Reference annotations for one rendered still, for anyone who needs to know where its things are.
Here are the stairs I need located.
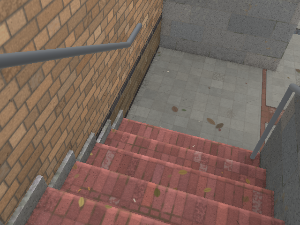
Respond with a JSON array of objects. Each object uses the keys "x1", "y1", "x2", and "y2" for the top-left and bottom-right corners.
[{"x1": 25, "y1": 118, "x2": 285, "y2": 225}]

